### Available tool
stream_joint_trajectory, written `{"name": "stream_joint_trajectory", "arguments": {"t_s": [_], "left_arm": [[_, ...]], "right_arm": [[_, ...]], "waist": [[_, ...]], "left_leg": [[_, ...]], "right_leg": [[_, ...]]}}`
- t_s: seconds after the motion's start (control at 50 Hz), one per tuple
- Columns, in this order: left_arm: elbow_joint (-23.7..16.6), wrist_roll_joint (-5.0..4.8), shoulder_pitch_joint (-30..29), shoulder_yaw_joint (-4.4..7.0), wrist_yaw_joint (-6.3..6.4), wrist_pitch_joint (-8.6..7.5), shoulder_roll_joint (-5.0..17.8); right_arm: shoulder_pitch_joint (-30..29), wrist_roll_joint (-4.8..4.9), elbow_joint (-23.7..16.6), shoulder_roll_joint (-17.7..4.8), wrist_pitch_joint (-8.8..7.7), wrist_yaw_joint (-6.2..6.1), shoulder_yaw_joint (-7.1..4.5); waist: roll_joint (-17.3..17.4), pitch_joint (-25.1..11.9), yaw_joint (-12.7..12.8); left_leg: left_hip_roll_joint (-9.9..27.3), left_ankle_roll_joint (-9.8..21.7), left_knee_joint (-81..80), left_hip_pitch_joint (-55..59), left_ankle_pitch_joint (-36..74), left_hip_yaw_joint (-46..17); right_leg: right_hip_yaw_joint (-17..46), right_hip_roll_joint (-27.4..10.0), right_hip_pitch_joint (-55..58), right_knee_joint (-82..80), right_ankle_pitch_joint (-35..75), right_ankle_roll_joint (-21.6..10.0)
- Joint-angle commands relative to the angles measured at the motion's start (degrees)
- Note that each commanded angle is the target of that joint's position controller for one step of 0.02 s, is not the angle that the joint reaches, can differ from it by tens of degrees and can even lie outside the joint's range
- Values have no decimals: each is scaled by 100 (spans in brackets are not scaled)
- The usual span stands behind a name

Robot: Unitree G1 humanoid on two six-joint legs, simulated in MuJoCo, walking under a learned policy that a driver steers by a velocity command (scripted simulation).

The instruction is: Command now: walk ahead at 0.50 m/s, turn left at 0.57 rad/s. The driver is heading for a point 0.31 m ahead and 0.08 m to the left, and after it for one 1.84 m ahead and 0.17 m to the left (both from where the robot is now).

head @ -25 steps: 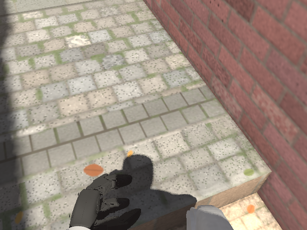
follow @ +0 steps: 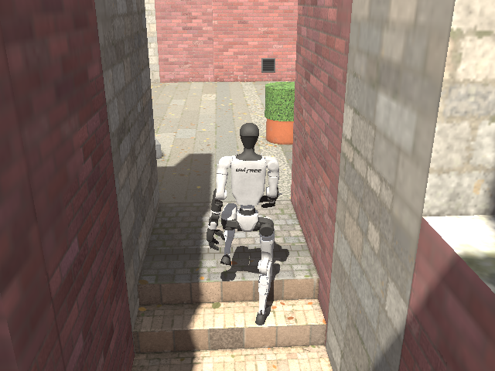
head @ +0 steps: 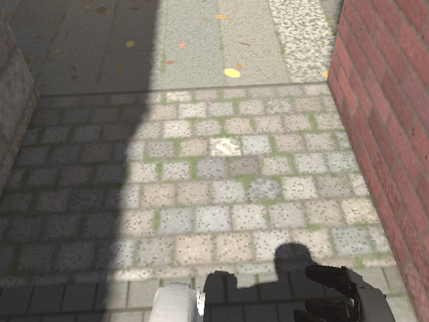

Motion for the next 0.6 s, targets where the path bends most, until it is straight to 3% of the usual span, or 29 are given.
{"name": "stream_joint_trajectory", "arguments": {"t_s": [0.02, 0.04, 0.06, 0.08, 0.1, 0.12, 0.14, 0.16, 0.18, 0.2, 0.22, 0.24, 0.26, 0.28, 0.3, 0.32, 0.34, 0.38, 0.4, 0.42, 0.44, 0.5, 0.56, 0.6], "left_arm": [[-255, -66, 101, 88, 179, -90, 705], [-222, -85, 274, 106, 271, -77, 718], [-177, -118, 572, 109, 351, -49, 790], [-289, -244, 399, 41, 381, 7, 653], [-515, -263, 250, 39, 401, 40, 770], [-650, -213, 321, 141, 399, 112, 1208], [-767, -261, 222, 216, 362, 152, 1500], [-960, -345, -109, 266, 228, 213, 1698], [-1300, -361, -290, 227, 136, 148, 1640], [-2017, -231, -750, 162, -82, 20, 1135], [-2322, -65, -1229, 310, -165, -110, 1129], [-2590, -102, -1206, 208, -106, -123, 744], [-2656, -132, -1187, 169, 3, -87, 669], [-2728, -138, -1221, 89, 137, -32, 478], [-2731, -111, -1080, 14, 227, 80, 335], [-2737, -25, -911, -89, 285, 222, 153], [-2763, -22, -932, -108, 308, 334, 220], [-2727, 37, -1039, -75, 311, 549, 517], [-2674, 63, -1056, -10, 321, 601, 750], [-2715, 80, -1254, 10, 329, 635, 868], [-2702, 89, -1384, 12, 309, 632, 846], [-2670, 75, -1861, -25, 184, 609, 738], [-2755, 27, -2438, -70, 110, 663, 617], [-2775, -37, -2545, -73, 120, 659, 639]], "right_arm": [[-951, 41, -739, -298, 108, 136, 25], [-1051, 3, -767, -276, 145, 220, 30], [-1147, -6, -830, -94, 209, 306, 68], [-971, 101, -637, -127, 239, 346, 97], [-642, 67, -402, -175, 256, 316, 38], [-262, 156, -391, -242, 316, 237, -12], [313, 172, -233, -430, 346, 179, -97], [1141, 195, -2, -796, 248, 133, -219], [1813, 201, 160, -1242, 173, 105, -403], [1620, 194, 161, -1955, 204, 60, -630], [968, 109, -24, -2169, 294, 30, -788], [585, -10, 121, -2033, 200, 39, -737], [645, -2, 381, -1678, 61, 32, -628], [838, -25, 723, -1495, -95, 15, -572], [919, -49, 938, -1277, -201, 16, -511], [903, -59, 1089, -1296, -248, 31, -510], [991, -50, 1204, -1290, -286, 24, -502], [950, 118, 1083, -1458, -303, 35, -509], [1125, 154, 940, -1460, -367, 35, -481], [1411, 138, 1003, -1623, -409, 27, -529], [1629, 99, 999, -1705, -424, -22, -581], [2048, 124, 942, -1712, -356, -127, -593], [2182, 104, 858, -1706, -247, -164, -564], [2178, 58, 770, -1754, -275, -166, -530]], "waist": [[-556, 618, -118], [-633, 533, -13], [-822, 372, 131], [-623, 300, 42], [-635, 36, -143], [-1008, -432, -312], [-1313, -745, -536], [-1627, -1230, -852], [-1801, -1588, -1150], [50, -1815, -955], [58, -2208, -746], [-44, -1681, -313], [-542, -904, -130], [-658, -210, 24], [-652, -18, 211], [-571, 66, 456], [-489, 155, 493], [-521, 237, 512], [-449, 58, 382], [-354, -98, 247], [-196, -325, 51], [147, -650, -338], [343, -526, -546], [460, -380, -585]], "left_leg": [[474, -6, -1760, 177, -483, 999], [653, 36, -2309, 544, -631, 1245], [809, 173, -2672, 729, -931, 1274], [616, 300, -3740, 1775, -1355, 1824], [272, 376, -4260, 2870, -1447, 2207], [-102, 286, -4685, 3515, -1952, 2380], [-272, 347, -5054, 3948, -2059, 2255], [-597, 459, -6044, 4866, -1883, 1936], [-355, 657, -6568, 6433, -1926, 350], [865, 1353, -8607, 7133, -3630, -3343], [1346, 1220, -10394, 7087, -4027, -5518], [1570, 1013, -10653, 6472, -3003, -4966], [1496, 939, -10231, 5785, -1769, -4243], [1356, 975, -9795, 5245, -111, -3558], [1196, 931, -9479, 4951, 815, -2861], [961, 726, -9293, 4741, 1519, -2133], [814, 656, -9331, 4642, 1580, -1746], [437, 432, -9566, 4724, 2260, -947], [522, 334, -9576, 5022, 3689, -1007], [556, 186, -9583, 5384, 4416, -1009], [588, 133, -9605, 5928, 4850, -965], [670, -210, -9648, 7022, 5249, -867], [792, -270, -9748, 7446, 4661, -966], [946, -180, -9943, 7561, 4724, -1057]], "right_leg": [[573, -1071, -251, -2450, 827, -717], [414, -1034, 91, -2680, 1177, -775], [299, -1086, 845, -2781, 2049, -847], [-184, -932, 739, -2591, 3757, -882], [-374, -958, 648, -1831, 7109, -844], [-168, -1260, 861, -1282, 8679, -907], [-116, -1493, 1282, -416, 9802, -898], [-103, -1423, 1413, 951, 10211, -830], [21, -1192, -188, 2725, 8676, -589], [404, 161, -2537, 5309, 2649, -62], [2098, 559, -3227, 7415, 1096, 78], [2395, 364, -3533, 8006, 1442, -17], [2190, 244, -3670, 8118, 1437, -86], [2092, 249, -4036, 8411, 959, -179], [2096, 196, -4213, 8528, 632, -245], [2235, 38, -4171, 8195, 645, -275], [2180, 68, -4314, 8033, 479, -264], [2046, -91, -4069, 6351, 436, -67], [1849, -184, -3889, 5860, 713, 31], [1791, -165, -3967, 5447, 856, 75], [1706, -120, -4062, 5084, 1102, 56], [1590, 3, -4192, 4162, 1700, -15], [1561, 71, -4178, 3497, 1845, 92], [1578, 87, -3989, 2929, 1683, 190]]}}
Velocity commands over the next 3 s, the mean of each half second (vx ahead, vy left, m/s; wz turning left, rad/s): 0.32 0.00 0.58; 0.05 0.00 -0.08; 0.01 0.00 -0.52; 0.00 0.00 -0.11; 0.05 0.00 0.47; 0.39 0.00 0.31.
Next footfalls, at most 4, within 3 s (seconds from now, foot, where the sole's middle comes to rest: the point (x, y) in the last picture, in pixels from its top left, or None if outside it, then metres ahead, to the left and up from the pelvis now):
0.16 left None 0.28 0.10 -0.60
0.78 right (244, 313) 0.49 -0.02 -0.60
1.20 left None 0.43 0.15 -0.60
1.62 right None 0.37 -0.06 -0.60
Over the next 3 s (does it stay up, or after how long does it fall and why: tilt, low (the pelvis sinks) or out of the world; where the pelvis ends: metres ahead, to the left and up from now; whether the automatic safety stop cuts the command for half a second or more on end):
stays up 0.54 0.08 0.17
